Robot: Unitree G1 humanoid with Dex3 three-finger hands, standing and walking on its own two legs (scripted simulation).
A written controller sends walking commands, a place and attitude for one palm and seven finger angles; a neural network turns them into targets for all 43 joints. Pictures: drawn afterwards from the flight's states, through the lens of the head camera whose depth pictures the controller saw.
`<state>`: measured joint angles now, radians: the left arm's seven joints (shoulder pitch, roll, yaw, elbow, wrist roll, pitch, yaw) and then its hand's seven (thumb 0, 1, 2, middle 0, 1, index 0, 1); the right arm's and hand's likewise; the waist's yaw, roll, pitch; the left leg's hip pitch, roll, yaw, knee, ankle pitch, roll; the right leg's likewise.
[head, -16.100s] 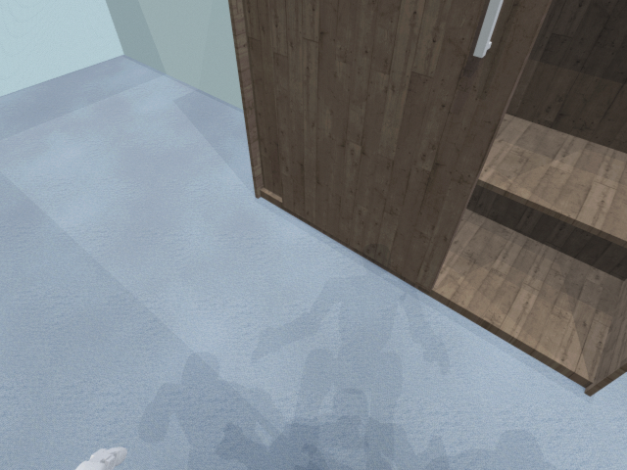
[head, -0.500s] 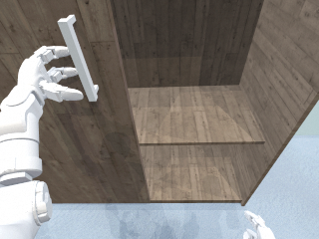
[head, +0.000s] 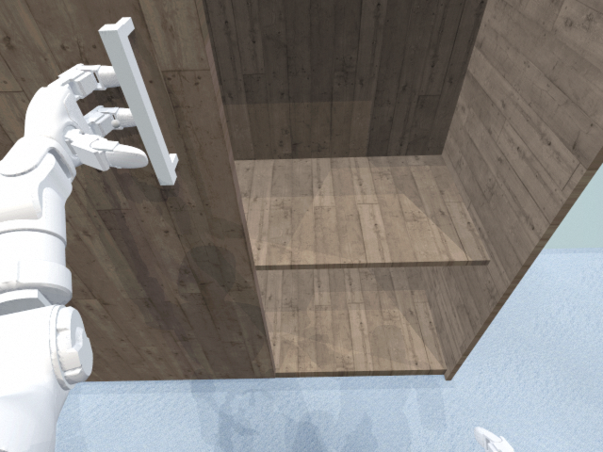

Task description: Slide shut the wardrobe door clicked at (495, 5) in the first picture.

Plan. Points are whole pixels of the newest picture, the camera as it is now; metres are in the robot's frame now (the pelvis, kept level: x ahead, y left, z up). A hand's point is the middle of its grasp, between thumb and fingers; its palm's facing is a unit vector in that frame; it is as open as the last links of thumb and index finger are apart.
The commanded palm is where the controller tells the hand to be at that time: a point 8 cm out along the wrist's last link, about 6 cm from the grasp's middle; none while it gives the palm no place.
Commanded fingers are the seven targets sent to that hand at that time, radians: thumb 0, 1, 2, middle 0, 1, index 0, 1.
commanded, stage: slide the fingers in behind the handle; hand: left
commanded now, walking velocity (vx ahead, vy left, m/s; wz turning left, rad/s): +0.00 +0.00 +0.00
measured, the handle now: (148, 109) +0.47 +0.20 +0.25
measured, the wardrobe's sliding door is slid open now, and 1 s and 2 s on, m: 0.56 0.56 0.56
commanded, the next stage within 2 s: grip the handle and tug to test in 1.70 s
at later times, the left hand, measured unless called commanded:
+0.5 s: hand (116, 133) +0.41 +0.22 +0.25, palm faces +0.05 -1.00 -0.02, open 14.0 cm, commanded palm +0.39 +0.27 +0.25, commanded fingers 0.00 -0.50 0.30 -0.30 -1.20 -0.30 -1.20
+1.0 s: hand (143, 131) +0.42 +0.19 +0.25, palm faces +0.05 -1.00 -0.02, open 14.0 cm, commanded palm +0.40 +0.24 +0.25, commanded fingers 0.00 -0.50 0.30 -0.30 -1.20 -0.30 -1.20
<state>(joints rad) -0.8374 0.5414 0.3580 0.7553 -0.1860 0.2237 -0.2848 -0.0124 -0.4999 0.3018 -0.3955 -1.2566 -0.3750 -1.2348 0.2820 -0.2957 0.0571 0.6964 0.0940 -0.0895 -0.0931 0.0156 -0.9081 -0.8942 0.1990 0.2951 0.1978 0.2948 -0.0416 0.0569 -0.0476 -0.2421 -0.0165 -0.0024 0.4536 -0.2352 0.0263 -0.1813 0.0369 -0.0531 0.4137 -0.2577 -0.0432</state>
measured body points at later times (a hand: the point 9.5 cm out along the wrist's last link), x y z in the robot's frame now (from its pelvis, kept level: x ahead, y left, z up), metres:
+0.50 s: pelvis +0.00 +0.01 +0.00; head -0.01 +0.00 +0.45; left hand +0.40 +0.28 +0.25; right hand +0.14 -0.24 -0.10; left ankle +0.00 +0.10 -0.74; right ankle -0.03 -0.09 -0.74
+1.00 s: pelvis +0.01 +0.01 +0.00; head +0.00 -0.01 +0.45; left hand +0.41 +0.25 +0.25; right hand +0.16 -0.23 -0.10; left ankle +0.00 +0.10 -0.74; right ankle -0.03 -0.09 -0.74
